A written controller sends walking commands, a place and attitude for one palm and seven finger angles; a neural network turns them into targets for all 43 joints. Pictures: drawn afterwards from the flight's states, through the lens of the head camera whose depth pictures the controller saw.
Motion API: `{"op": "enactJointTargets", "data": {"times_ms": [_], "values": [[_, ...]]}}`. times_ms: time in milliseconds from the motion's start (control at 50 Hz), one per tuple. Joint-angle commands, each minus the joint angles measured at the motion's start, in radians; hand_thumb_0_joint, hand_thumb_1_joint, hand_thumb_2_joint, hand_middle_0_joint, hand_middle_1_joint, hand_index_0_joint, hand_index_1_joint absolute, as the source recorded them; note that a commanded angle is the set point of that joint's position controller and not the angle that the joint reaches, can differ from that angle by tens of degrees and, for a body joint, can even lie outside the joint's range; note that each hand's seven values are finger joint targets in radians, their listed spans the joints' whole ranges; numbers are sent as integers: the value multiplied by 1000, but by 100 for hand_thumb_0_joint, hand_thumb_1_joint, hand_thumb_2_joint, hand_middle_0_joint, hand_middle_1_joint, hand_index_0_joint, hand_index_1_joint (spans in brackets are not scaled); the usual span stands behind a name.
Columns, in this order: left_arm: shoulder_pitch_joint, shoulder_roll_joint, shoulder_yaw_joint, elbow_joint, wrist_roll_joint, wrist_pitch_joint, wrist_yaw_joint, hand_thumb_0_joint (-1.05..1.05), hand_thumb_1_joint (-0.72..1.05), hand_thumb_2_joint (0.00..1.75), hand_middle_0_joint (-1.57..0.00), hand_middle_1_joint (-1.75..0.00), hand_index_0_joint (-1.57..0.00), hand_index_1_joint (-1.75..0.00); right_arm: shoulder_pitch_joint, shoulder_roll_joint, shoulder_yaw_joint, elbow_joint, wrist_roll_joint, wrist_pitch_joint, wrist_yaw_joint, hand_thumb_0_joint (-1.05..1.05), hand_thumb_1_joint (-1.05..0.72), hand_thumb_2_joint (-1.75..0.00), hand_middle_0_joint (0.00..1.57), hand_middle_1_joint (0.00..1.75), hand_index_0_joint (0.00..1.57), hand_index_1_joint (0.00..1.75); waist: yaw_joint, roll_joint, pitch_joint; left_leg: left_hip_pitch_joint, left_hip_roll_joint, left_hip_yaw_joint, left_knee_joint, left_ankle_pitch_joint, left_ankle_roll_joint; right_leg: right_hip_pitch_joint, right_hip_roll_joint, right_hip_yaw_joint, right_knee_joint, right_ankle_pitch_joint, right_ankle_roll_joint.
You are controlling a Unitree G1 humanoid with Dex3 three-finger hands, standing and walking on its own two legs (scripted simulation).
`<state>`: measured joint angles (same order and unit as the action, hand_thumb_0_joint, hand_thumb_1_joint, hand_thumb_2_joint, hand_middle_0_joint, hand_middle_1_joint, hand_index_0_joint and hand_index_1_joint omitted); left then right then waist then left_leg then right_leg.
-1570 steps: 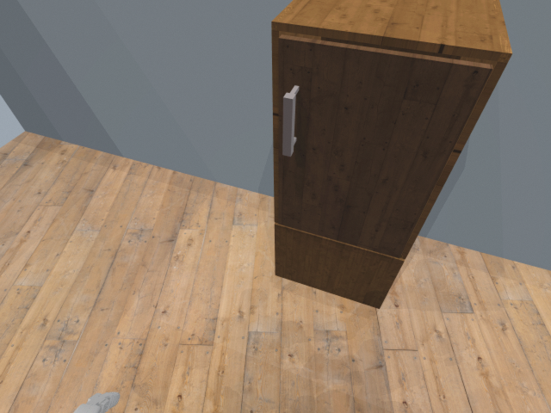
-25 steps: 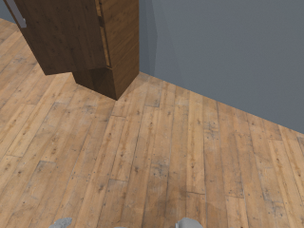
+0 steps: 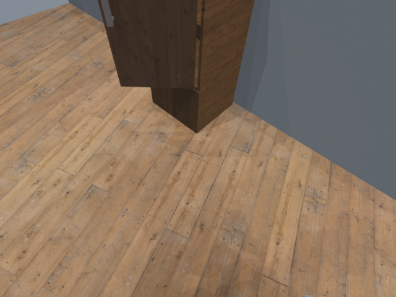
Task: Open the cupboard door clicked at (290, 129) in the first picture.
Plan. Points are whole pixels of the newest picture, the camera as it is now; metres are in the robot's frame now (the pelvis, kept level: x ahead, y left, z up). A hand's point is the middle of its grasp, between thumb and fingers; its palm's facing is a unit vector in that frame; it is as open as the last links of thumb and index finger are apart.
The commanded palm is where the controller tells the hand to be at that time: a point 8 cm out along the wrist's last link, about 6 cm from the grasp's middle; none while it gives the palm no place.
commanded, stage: take the last steps up to it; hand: left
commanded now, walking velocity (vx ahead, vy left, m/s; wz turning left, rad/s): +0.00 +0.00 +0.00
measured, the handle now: (106, 3) +1.07 +0.42 +0.05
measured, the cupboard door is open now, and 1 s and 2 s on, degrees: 42 42 42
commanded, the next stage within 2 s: come to a stop and stand still in 1.56 s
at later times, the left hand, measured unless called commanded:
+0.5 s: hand out of the picture +0.04 +0.19 -0.15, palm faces +0.19 -0.96 -0.20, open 7.4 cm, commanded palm none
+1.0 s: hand (88, 215) +0.30 +0.30 -0.14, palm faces +0.13 -0.97 -0.22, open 7.4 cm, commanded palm none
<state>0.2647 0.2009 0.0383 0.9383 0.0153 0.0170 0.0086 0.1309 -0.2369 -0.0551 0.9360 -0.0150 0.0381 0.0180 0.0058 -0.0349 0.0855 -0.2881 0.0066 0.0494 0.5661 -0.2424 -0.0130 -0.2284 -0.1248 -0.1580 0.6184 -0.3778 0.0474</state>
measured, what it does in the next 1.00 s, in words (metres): walks ahead: right foot, then left foot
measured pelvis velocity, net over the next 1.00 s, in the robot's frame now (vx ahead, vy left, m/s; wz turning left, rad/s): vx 0.23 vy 0.10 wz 0.12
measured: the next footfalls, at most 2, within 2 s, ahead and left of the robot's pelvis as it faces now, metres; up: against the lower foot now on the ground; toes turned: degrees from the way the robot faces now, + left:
right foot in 0.30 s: +0.07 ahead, -0.13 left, +0.00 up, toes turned -1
left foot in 0.66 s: +0.20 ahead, +0.21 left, +0.00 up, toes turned +16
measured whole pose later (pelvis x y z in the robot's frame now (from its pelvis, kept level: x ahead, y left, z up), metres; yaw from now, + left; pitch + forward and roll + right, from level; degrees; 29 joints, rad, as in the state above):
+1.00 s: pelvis +0.23 +0.10 +0.01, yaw +7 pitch -1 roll +2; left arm 0.15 0.18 0.06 0.98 0.02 -0.01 -0.03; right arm 0.34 -0.18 -0.04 1.09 -0.04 -0.04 0.00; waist -0.01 0.00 0.04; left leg -0.10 0.00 0.17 0.41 -0.30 0.02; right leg -0.44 -0.09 -0.11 0.70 -0.26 0.00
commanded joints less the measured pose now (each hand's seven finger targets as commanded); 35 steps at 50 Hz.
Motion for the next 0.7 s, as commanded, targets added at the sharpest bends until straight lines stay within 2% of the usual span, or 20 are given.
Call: {"op": "enactJointTargets", "data": {"times_ms": [0, 20, 40, 140, 200, 240, 260, 280, 300, 320, 360, 420, 520, 560, 580, 600, 620, 640, 660, 680], "values": [[-50, 111, 26, -95, -11, 1, 17, 0, 90, 90, -20, -30, -20, -30, 145, -222, -41, -23, -13, -21, -34, 0, -90, -90, 20, 30, 20, 30, -69, 247, -202, 236, 389, -370, -182, 630, 254, -210, 10, 137, 400, -272, 12], [-63, 107, 32, -86, -3, 6, 15, 0, 90, 90, -20, -30, -20, -30, 112, -188, -29, -25, -16, -26, -38, 0, -90, -90, 20, 30, 20, 30, -54, 217, -168, 182, 329, -329, -208, 445, 237, -220, 18, 134, 423, -234, 5], [-79, 105, 34, -69, 1, 10, 9, 0, 90, 90, -20, -30, -20, -30, 84, -173, -25, -30, -18, -29, -44, 0, -90, -90, 20, 30, 20, 30, -45, 294, -126, 158, 289, -330, -228, 328, 223, -263, 19, 132, 444, -202, 3], [-88, 80, 30, -51, 4, -12, -25, 0, 90, 90, -20, -30, -20, -30, 100, -159, -20, -13, -16, -49, -40, 0, -90, -90, 20, 30, 20, 30, -30, 185, -110, 165, 221, -281, -255, 94, 204, -238, 51, 94, 289, -128, -12], [-34, 71, 31, -29, 4, -24, -32, 0, 90, 90, -20, -30, -20, -30, 68, -158, -22, -11, -13, -45, -33, 0, -90, -90, 20, 30, 20, 30, 1, 181, -88, 63, 178, -259, -249, -82, 180, -83, 89, 43, 84, -78, -15], [88, 85, 43, 13, 8, -34, -29, 0, 90, 90, -20, -30, -20, -30, 25, -138, -21, -17, -4, -41, -28, 0, -90, -90, 20, 30, 20, 30, 66, 113, -75, -108, 107, -208, -136, -219, 133, 154, 93, 40, -117, 37, -20], [154, 142, 57, 30, 17, -44, -20, 0, 90, 90, -20, -30, -20, -30, 22, -85, -13, -30, 7, -43, -22, 0, -90, -90, 20, 30, 20, 30, 99, -68, -67, -284, 8, -109, 52, -280, 79, 305, -38, 203, -264, -92, -53], [215, 250, 79, 39, 21, -50, -8, 0, 90, 90, -20, -30, -20, -30, -15, -38, -5, -70, 9, -44, -13, 0, -90, -90, 20, 30, 20, 30, 137, -340, -44, -460, -66, -11, 323, -368, 22, 359, -330, 590, -450, -248, -159], [216, 249, 76, 29, 10, -51, 2, 0, 90, 90, -20, -30, -20, -30, -77, -104, -16, -91, -10, -37, -4, 0, -90, -90, 20, 30, 20, 30, 135, -221, 25, -480, 0, -104, 512, -334, 20, 208, -414, 703, -528, -348, -229], [140, 229, 72, 11, 5, -54, 2, 0, 90, 90, -20, -30, -20, -30, -69, -95, -21, -90, -14, -34, 4, 0, -90, -90, 20, 30, 20, 30, 84, -124, 61, -473, 37, -134, 567, -223, 19, 121, -387, 637, -536, -374, -234], [45, 161, 50, 4, 9, -71, 5, 0, 90, 90, -20, -30, -20, -30, -37, -74, -25, -53, -15, -19, 17, 0, -90, -90, 20, 30, 20, 30, 24, -177, 86, -412, 75, -119, 608, -78, -3, 1, -294, 457, -521, -249, -166], [62, 136, 47, 20, 10, -90, 3, 0, 90, 90, -20, -30, -20, -30, -7, -32, -16, -31, -10, -21, 30, 0, -90, -90, 20, 30, 20, 30, 11, -135, 40, -339, 83, -41, 461, 0, -30, 47, -229, 218, -487, 41, -134], [143, 178, 58, 82, 16, -89, -2, 0, 90, 90, -20, -30, -20, -30, -40, 28, 3, -38, -3, -53, 43, 0, -90, -90, 20, 30, 20, 30, 55, -121, -30, -190, 29, 73, 93, -18, -24, 147, -205, 98, -379, 268, -125], [139, 183, 60, 97, 14, -84, -4, 0, 90, 90, -20, -30, -20, -30, 8, 20, 5, -26, -5, -67, 37, 0, -90, -90, 20, 30, 20, 30, 38, -146, -58, -79, 1, 107, -8, -4, -11, 142, -195, 74, -311, 316, -110], [117, 178, 60, 99, 12, -81, -6, 0, 90, 90, -20, -30, -20, -30, 82, 2, 0, -3, -8, -76, 31, 0, -90, -90, 20, 30, 20, 30, -1, -130, -81, 49, -16, 126, -84, 32, -2, 88, -169, 42, -231, 316, -90], [112, 153, 55, 92, 10, -75, -11, 0, 90, 90, -20, -30, -20, -30, 201, -57, -12, 34, -12, -81, 19, 0, -90, -90, 20, 30, 20, 30, -53, -19, -131, 223, -5, 104, -118, 9, 10, 8, -133, 2, -57, 318, -70], [133, 91, 44, 75, 2, -68, -18, 0, 90, 90, -20, -30, -20, -30, 338, -164, -42, 65, -22, -89, 2, 0, -90, -90, 20, 30, 20, 30, -106, 225, -233, 426, 199, -172, -140, -25, 82, -190, -27, -62, 210, 76, -25], [80, 48, 28, 29, 0, -68, -16, 0, 90, 90, -20, -30, -20, -30, 441, -228, -56, 84, -20, -85, -19, 0, -90, -90, 20, 30, 20, 30, -140, 393, -261, 482, 362, -431, -277, -35, 171, -364, 62, -16, 465, -245, -17], [0, 48, 27, 2, 1, -65, -13, 0, 90, 90, -20, -30, -20, -30, 429, -226, -55, 88, -19, -76, -32, 0, -90, -90, 20, 30, 20, 30, -137, 300, -191, 434, 401, -428, -311, -30, 214, -442, 28, 80, 604, -220, -50], [-54, 48, 25, -3, 3, -69, -13, 0, 90, 90, -20, -30, -20, -30, 379, -184, -40, 81, -21, -83, -32, 0, -90, -90, 20, 30, 20, 30, -118, 189, -137, 325, 383, -402, -311, -49, 216, -457, -1, 101, 669, -154, -62]]}}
